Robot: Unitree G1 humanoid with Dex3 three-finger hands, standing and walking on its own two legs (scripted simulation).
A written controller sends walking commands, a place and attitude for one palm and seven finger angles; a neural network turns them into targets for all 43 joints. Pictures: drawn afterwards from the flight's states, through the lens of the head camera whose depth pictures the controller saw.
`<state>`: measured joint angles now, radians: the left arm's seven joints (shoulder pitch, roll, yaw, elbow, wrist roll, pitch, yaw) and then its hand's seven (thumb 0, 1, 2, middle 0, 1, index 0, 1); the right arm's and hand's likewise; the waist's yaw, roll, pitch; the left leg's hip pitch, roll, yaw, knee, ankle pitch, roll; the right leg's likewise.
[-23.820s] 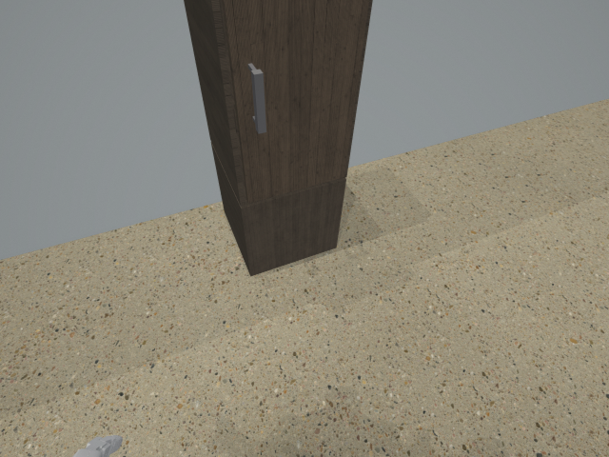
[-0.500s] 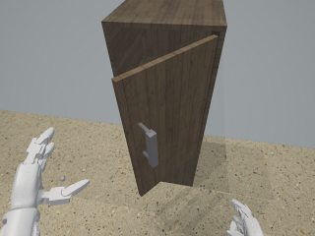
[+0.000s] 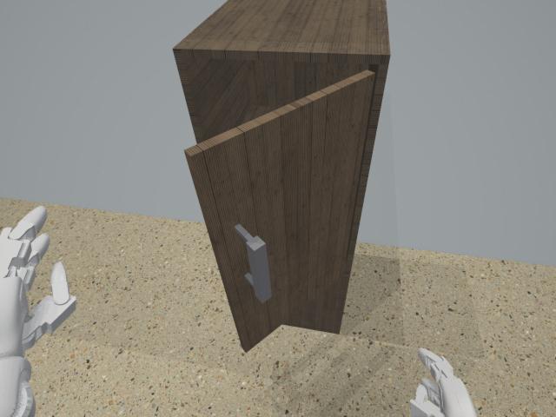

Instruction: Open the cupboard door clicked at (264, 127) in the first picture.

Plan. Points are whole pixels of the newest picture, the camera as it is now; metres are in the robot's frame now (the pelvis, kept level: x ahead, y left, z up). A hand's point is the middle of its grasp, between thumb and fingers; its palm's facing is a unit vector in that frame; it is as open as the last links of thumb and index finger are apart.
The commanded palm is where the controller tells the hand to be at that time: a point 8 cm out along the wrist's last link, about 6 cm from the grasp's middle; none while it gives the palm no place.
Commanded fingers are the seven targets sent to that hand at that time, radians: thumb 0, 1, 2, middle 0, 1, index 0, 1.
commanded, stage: draw the hand back to the body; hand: left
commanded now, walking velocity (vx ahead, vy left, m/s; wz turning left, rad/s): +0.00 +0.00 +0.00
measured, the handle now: (252, 264) +0.36 +0.10 +0.01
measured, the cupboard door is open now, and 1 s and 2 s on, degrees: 51 51 51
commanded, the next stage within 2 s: step back with the hand held close in 0.20 s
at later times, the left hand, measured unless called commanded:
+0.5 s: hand (65, 304) +0.18 +0.26 +0.16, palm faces +0.40 -0.78 -0.48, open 7.4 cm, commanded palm +0.12 +0.30 +0.17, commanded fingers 0.00 0.90 0.90 -0.20 -0.30 -0.20 -0.30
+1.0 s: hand out of the picture +0.10 +0.29 +0.15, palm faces +0.44 -0.74 -0.50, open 7.4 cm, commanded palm +0.04 +0.33 +0.17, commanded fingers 0.00 0.90 0.90 -0.20 -0.30 -0.20 -0.30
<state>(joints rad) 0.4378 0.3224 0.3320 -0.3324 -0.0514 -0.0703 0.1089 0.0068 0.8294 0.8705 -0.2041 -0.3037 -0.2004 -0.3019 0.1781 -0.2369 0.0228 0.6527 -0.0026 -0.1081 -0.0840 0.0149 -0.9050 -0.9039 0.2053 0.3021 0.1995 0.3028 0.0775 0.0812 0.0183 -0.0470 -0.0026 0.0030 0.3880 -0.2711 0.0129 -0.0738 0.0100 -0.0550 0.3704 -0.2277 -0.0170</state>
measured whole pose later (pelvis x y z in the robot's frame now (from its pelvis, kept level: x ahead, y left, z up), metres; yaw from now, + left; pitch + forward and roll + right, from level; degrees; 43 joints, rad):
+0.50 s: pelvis -0.02 +0.00 +0.00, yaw +0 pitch -1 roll -1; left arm 0.51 0.37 0.38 -0.41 -0.04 -0.15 0.10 0.01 0.89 0.90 -0.21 -0.30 -0.20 -0.30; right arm 0.16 -0.24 0.01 0.62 0.00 -0.06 -0.08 0.01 -0.90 -0.90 0.21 0.30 0.20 0.30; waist 0.02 0.08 0.02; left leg -0.16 0.01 0.00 0.43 -0.25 0.01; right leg -0.15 0.02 -0.06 0.35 -0.18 -0.02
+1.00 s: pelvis -0.09 +0.02 -0.02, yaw +1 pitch -2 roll -1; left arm 0.52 0.41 0.43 -0.49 0.01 -0.20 0.13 0.01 0.89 0.90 -0.21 -0.30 -0.21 -0.30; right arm 0.19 -0.21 0.01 0.54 0.00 -0.05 -0.08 0.01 -0.90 -0.90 0.21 0.30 0.20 0.30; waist 0.01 0.00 0.04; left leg -0.35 -0.04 0.01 0.60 -0.23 0.06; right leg -0.35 -0.01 0.00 0.55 -0.17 0.02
